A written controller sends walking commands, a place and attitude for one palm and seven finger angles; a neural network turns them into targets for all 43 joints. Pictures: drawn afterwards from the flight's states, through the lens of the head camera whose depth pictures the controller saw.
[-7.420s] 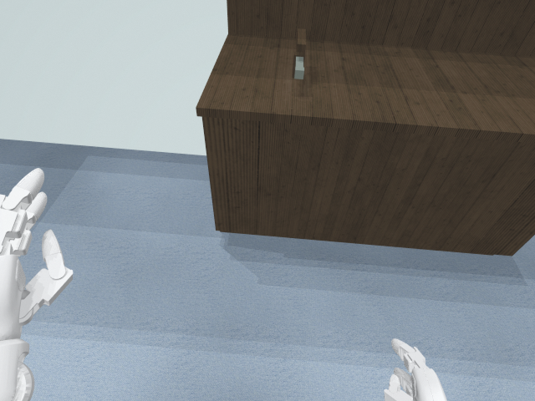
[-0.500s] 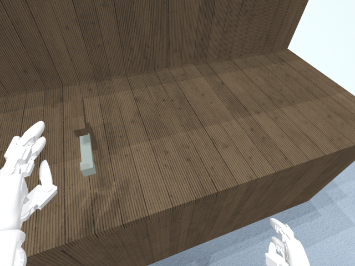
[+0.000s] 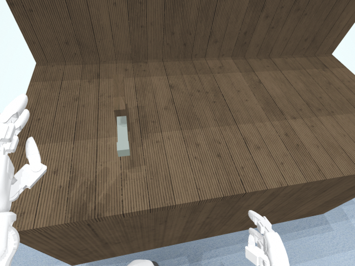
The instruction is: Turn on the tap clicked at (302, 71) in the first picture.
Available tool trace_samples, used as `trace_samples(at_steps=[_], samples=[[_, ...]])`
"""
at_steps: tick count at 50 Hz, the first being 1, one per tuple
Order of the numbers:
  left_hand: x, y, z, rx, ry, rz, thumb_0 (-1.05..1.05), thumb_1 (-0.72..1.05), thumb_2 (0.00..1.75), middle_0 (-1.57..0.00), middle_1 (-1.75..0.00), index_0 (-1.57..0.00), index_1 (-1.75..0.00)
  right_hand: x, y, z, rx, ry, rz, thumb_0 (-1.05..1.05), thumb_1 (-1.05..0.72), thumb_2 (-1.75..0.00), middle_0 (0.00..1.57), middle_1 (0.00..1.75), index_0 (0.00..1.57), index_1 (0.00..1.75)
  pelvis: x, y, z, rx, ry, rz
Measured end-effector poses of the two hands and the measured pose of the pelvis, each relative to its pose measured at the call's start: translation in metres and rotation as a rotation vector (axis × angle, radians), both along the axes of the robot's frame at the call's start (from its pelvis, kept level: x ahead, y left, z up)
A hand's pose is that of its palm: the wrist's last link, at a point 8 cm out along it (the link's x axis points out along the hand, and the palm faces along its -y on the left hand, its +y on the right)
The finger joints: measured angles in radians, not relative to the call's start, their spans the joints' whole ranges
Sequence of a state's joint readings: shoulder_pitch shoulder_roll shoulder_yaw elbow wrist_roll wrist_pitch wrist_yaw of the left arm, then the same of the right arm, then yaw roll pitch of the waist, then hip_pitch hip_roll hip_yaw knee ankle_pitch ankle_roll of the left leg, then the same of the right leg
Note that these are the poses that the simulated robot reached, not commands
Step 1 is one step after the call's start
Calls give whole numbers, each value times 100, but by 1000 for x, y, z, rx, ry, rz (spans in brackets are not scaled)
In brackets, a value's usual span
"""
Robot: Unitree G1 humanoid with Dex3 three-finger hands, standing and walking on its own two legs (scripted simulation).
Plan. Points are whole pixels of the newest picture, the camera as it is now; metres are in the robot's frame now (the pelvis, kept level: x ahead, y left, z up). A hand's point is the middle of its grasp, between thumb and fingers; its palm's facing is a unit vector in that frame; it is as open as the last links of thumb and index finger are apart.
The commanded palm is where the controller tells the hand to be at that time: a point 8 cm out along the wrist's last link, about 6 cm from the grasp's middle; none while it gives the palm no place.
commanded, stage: come to a stop and stand still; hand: left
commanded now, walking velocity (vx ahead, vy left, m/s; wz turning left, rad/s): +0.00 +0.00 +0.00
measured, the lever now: (123, 148) +0.36 +0.17 +0.02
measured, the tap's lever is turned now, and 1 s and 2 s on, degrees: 0 0 0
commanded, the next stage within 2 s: look again from close up in 0.86 s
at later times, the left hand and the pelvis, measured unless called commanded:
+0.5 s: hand (75, 142) +0.27 +0.22 +0.16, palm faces +0.32 -0.86 -0.40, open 7.4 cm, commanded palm +0.21 +0.26 +0.18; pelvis +0.04 -0.02 +0.00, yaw +0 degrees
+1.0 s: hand (77, 140) +0.27 +0.22 +0.16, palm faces +0.34 -0.85 -0.40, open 7.4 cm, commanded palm +0.22 +0.25 +0.18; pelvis +0.05 -0.03 +0.01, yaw -1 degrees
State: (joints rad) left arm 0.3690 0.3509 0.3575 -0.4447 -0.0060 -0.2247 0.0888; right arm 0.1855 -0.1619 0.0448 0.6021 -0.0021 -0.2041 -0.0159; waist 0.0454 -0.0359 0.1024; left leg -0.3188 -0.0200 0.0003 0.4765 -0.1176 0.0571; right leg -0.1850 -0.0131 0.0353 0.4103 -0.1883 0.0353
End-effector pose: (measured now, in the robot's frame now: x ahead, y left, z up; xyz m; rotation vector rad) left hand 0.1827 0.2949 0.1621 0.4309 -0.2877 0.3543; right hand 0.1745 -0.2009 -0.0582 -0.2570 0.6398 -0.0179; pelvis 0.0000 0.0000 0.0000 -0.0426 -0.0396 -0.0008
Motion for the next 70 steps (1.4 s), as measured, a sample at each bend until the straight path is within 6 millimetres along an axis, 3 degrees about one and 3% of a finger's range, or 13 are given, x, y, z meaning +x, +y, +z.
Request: trace_samples(at_steps=[9, 19, 30, 39, 46, 70], samples=[[10, -9, 21, 50, -67, -27, 2, 89, 90, -21, -30, -21, -30, 15, -12, 6, -16, -13, -13, 2, -90, -90, 20, 30, 20, 30, 14, -4, 2, 2, 21, 2], [40, -21, 6, 15, 35, -33, 2, 89, 90, -21, -30, -21, -30, 23, -33, 0, -14, 30, -77, 2, -90, -90, 20, 30, 20, 30, 34, -12, 4, 12, 39, -7], [54, -34, 19, 69, 42, -58, 2, 89, 90, -21, -30, -21, -30, 36, -49, -4, -9, 52, -117, 2, -90, -90, 20, 30, 20, 30, 52, -22, 5, 20, 52, -11], [56, -38, 9, 11, 77, -28, 2, 89, 90, -21, -30, -21, -30, 48, -54, -2, -8, 41, -117, 2, -90, -90, 20, 30, 20, 30, 57, -26, 6, 23, 47, -12], [55, -41, 14, 16, 58, -37, 2, 89, 90, -21, -30, -21, -30, 50, -53, 1, -6, 31, -115, 2, -90, -90, 20, 30, 20, 30, 55, -27, 6, 21, 44, -12], [43, -30, 14, 29, 59, -42, 2, 89, 90, -21, -30, -21, -30, 25, -41, -5, -4, 70, -123, 2, -90, -90, 20, 30, 20, 30, 43, -17, 6, 17, 38, -8]])
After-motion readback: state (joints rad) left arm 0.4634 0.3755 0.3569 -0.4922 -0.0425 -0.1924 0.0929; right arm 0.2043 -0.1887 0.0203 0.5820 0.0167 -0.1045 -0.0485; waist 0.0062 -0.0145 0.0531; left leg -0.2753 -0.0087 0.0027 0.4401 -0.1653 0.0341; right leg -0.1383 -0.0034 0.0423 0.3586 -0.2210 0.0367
